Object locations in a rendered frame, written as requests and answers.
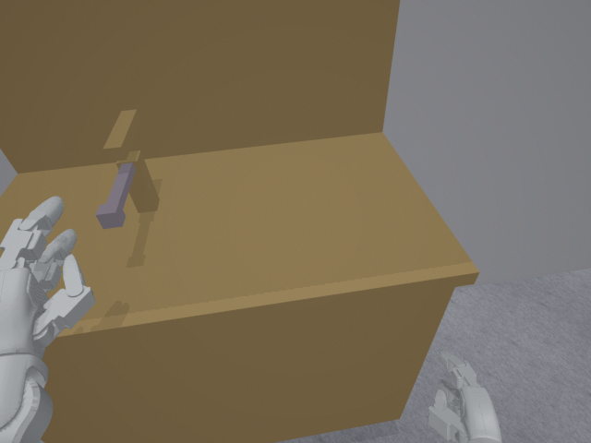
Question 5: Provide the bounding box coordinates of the robot left forearm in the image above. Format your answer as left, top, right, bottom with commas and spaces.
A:
0, 353, 53, 443

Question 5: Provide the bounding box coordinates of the counter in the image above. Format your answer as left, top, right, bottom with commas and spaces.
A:
0, 0, 479, 443

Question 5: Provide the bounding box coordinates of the right robot hand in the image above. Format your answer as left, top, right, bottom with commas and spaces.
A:
428, 350, 502, 443

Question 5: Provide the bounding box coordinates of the tap lever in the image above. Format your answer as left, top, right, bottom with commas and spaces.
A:
96, 162, 136, 229

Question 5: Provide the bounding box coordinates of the left robot hand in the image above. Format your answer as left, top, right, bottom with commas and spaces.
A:
0, 196, 95, 360

